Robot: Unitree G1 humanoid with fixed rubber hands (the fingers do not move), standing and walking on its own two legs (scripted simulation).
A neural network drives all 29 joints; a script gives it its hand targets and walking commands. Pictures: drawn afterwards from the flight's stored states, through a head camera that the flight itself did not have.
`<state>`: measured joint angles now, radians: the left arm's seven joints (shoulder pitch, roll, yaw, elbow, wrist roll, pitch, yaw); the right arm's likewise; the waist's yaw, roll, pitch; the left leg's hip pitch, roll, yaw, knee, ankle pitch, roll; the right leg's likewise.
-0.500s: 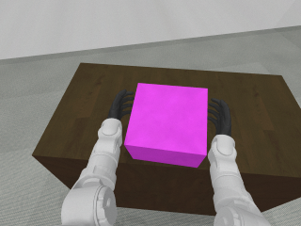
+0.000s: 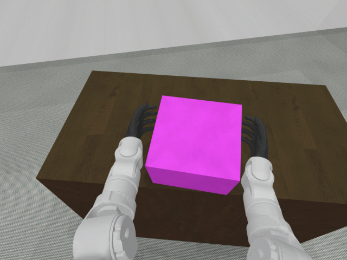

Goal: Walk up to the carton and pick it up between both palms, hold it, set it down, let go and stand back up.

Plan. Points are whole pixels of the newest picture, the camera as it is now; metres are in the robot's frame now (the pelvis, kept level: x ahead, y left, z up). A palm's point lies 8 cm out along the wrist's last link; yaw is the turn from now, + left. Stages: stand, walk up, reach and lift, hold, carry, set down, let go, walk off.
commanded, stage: set down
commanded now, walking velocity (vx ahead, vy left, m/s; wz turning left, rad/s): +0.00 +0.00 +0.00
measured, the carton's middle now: (194, 145) +0.41 -0.05 +0.00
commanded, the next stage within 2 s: none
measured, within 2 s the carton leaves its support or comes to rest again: rests again in 0.76 s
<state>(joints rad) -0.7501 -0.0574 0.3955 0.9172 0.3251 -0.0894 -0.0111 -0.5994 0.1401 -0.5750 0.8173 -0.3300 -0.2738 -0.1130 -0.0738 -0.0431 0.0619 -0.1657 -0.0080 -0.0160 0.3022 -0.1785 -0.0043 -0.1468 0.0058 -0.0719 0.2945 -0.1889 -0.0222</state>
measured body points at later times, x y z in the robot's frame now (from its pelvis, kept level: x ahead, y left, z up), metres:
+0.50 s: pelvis +0.00 +0.00 +0.00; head +0.06 +0.02 +0.44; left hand +0.43 +0.10 +0.05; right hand +0.37 -0.20 +0.04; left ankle -0.02 +0.12 -0.75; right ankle -0.03 -0.10 -0.75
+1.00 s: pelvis -0.01 +0.01 -0.01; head +0.09 +0.03 +0.43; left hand +0.43 +0.11 +0.00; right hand +0.36 -0.19 -0.01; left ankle -0.02 +0.12 -0.75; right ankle -0.03 -0.10 -0.75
